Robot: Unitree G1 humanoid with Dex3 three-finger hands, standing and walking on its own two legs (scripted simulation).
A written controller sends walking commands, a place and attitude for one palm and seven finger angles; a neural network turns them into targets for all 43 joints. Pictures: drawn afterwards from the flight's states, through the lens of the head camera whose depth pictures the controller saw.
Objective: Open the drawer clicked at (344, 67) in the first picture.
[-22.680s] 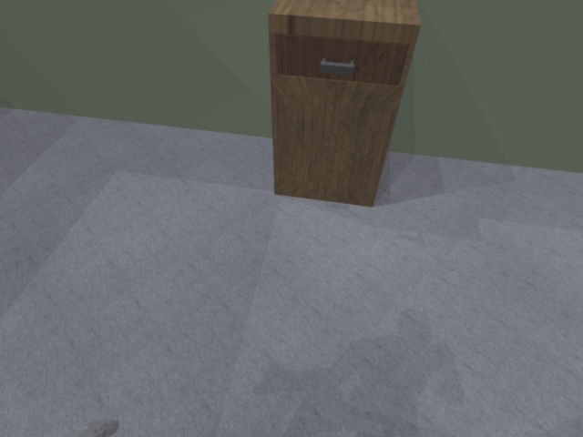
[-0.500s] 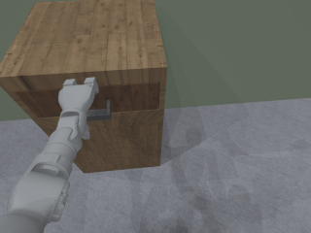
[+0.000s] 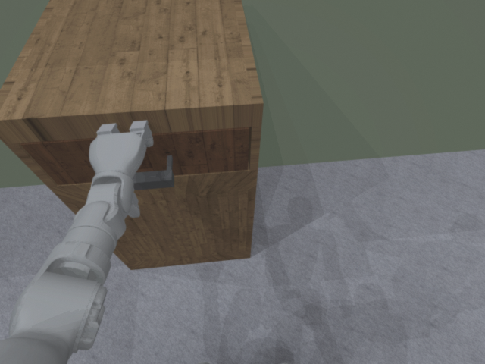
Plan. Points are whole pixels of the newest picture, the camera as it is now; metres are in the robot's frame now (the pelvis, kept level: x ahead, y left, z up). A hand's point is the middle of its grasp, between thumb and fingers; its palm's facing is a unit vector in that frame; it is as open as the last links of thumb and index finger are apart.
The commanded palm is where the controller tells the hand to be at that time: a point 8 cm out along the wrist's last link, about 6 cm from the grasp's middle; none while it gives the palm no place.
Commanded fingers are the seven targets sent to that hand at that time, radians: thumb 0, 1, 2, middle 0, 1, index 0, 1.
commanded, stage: re-aim the fingers above the handle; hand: left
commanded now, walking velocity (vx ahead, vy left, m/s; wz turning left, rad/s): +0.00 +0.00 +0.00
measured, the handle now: (145, 171) +0.50 +0.19 -0.04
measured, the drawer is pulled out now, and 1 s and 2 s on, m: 0.00 0.00 0.00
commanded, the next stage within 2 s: lower the fingers behind the handle in 0.56 s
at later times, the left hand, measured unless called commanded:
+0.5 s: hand (125, 174) +0.45 +0.21 +0.02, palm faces -0.03 -0.04 -1.00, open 13.8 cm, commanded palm +0.44 +0.21 +0.08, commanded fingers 0.00 -0.50 0.30 -0.30 -1.20 -0.30 -1.20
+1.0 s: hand (118, 182) +0.45 +0.23 +0.00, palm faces -0.09 -0.03 -1.00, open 13.8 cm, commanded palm +0.43 +0.22 +0.06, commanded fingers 0.00 -0.50 0.30 -0.30 -1.20 -0.30 -1.20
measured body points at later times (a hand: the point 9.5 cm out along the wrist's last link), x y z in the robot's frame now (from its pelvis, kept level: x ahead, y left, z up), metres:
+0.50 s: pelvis +0.00 +0.00 +0.00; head +0.08 +0.00 +0.44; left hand +0.45 +0.21 +0.07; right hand +0.03 -0.28 -0.13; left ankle -0.01 +0.09 -0.70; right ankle -0.02 -0.11 -0.70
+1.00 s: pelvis -0.01 +0.00 +0.00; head +0.08 +0.00 +0.44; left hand +0.44 +0.23 +0.05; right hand +0.02 -0.27 -0.13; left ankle -0.01 +0.09 -0.70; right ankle -0.02 -0.11 -0.70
